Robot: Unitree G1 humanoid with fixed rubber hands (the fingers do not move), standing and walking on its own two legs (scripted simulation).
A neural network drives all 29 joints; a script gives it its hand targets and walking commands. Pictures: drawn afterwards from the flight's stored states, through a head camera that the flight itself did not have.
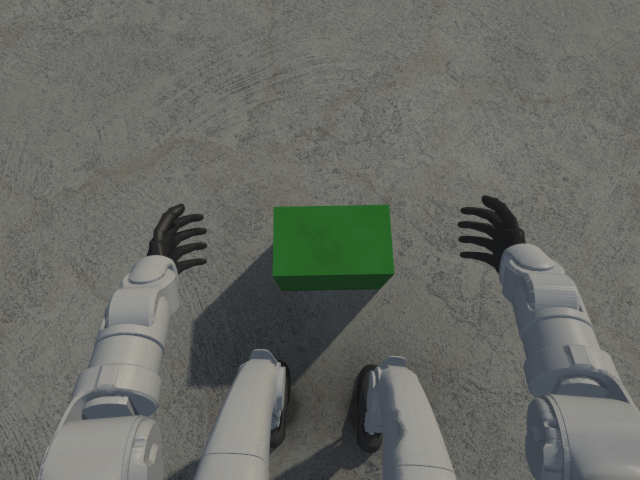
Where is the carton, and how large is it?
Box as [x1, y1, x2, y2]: [273, 205, 393, 290]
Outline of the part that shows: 388,205 274,207 273,277 281,290 380,288 393,274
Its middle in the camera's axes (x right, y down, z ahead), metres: +0.03 +0.04 +1.01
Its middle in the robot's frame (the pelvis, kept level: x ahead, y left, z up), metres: +0.50 +0.00 -0.57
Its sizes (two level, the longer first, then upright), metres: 0.275 0.167 0.220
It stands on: the floor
